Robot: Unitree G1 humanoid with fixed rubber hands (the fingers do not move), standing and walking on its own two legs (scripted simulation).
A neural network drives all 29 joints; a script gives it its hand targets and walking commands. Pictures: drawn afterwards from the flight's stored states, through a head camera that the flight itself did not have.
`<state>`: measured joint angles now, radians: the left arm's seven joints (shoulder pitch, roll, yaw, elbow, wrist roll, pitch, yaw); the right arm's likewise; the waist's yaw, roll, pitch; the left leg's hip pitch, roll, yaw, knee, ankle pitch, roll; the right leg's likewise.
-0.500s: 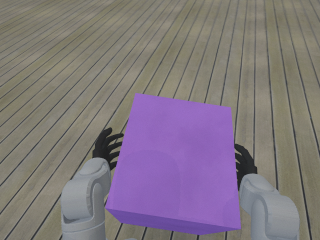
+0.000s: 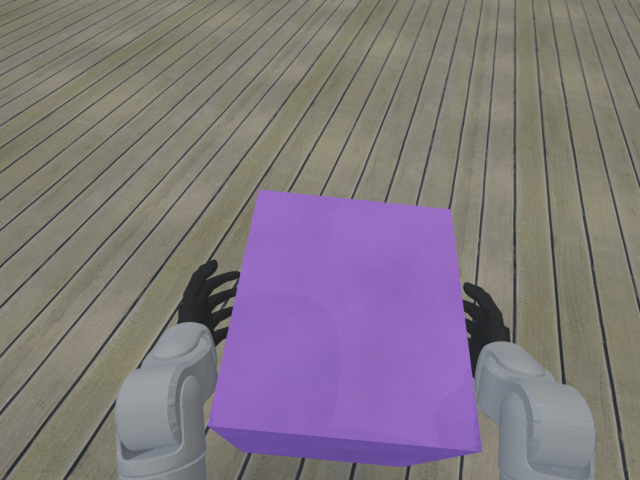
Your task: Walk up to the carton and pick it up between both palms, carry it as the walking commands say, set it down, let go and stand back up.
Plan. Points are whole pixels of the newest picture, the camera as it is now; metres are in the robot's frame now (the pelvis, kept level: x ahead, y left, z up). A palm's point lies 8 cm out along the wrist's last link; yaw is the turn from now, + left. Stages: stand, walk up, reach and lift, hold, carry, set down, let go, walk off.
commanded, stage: carry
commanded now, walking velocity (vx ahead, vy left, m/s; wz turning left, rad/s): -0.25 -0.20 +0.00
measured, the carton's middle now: (337, 341) +0.30 +0.01 +0.02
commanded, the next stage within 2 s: none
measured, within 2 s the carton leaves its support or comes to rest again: neither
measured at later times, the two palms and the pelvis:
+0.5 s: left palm out of the picture +0.08 +0.12 +0.10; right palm out of the picture +0.06 -0.19 +0.10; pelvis -0.17 -0.04 +0.01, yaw +1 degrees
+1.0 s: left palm out of the picture +0.01 +0.06 +0.11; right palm out of the picture -0.03 -0.24 +0.09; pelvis -0.26 -0.06 +0.01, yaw -5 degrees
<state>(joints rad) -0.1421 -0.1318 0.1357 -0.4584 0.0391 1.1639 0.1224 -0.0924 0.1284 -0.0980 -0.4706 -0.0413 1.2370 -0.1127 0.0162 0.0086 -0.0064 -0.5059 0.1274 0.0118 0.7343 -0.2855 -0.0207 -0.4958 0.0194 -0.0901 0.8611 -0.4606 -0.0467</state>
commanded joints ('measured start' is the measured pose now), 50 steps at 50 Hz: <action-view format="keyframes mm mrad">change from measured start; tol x64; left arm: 1 -284 -899 -731 -90 -352 16 -118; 50 -192 -784 -669 -106 -280 41 -124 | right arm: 1 -364 817 590 -207 295 -88 91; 50 -442 761 678 -245 308 -59 76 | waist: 1 -10 241 -532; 50 -3 -188 -371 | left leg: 1 401 171 -185 -83 819 86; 4 -133 -67 55 355 -452 -5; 19 382 -210 237 -278 -274 35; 22 37 392 -495 -714 -757 191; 32 606 172 14 -131 893 106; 38 -99 -48 30 271 -403 -29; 50 318 -143 102 -30 -190 8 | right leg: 1 275 -18 33 -496 201 29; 4 560 -405 352 -353 1294 -133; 12 207 -289 252 -634 -112 -54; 32 -108 7 -61 -74 18 77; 38 612 -384 517 -359 1262 -82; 50 54 -210 407 -681 107 18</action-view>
